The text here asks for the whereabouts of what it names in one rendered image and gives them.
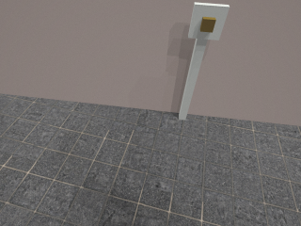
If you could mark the panel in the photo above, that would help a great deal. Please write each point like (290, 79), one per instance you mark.
(200, 10)

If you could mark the button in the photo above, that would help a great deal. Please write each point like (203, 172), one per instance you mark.
(207, 24)

